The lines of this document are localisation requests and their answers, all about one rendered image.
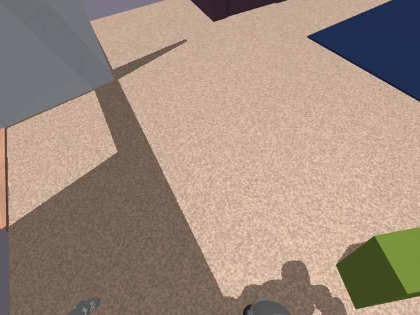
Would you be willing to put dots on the left robot hand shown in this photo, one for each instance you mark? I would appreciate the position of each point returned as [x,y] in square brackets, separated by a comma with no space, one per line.
[85,307]

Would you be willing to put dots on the armchair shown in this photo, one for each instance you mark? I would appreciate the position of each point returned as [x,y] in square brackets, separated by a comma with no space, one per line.
[220,9]

